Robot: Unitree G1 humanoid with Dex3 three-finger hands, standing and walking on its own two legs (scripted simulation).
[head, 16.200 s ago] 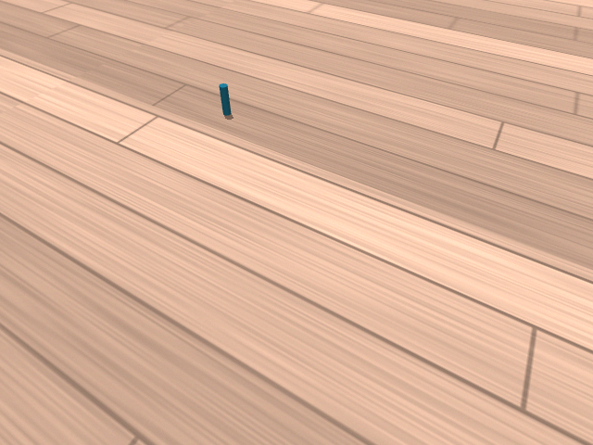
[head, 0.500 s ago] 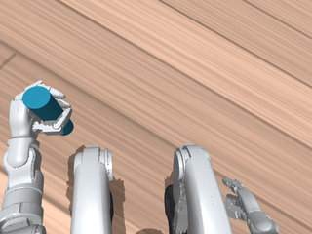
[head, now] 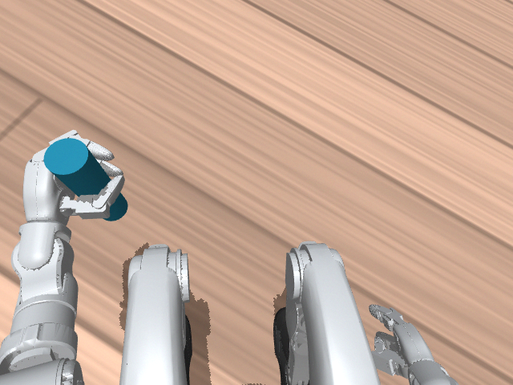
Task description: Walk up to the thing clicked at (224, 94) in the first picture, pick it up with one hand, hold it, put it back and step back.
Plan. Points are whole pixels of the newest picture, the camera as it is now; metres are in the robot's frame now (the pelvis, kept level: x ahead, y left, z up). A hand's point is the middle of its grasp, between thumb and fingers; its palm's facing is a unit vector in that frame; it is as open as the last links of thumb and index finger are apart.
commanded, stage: lift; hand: left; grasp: from the side
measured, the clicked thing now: (94, 186) +0.41 +0.24 -0.05
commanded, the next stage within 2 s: none
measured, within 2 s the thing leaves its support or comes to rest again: neither
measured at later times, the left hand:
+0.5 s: hand (65, 158) +0.39 +0.22 +0.09, palm faces +0.07 -1.00 -0.04, open 6.6 cm
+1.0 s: hand out of the picture +0.39 +0.22 +0.26, palm faces +0.12 -0.99 -0.05, open 6.6 cm
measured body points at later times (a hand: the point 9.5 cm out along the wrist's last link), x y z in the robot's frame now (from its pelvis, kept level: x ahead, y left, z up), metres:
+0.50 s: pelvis +0.01 +0.00 +0.08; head +0.18 +0.03 +0.49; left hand +0.38 +0.27 +0.09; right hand +0.19 -0.25 -0.04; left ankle +0.09 +0.13 -0.35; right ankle +0.09 -0.12 -0.35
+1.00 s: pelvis +0.05 +0.01 +0.23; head +0.17 +0.04 +0.66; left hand +0.38 +0.27 +0.27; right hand +0.24 -0.23 +0.13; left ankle +0.09 +0.13 -0.35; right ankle +0.09 -0.12 -0.35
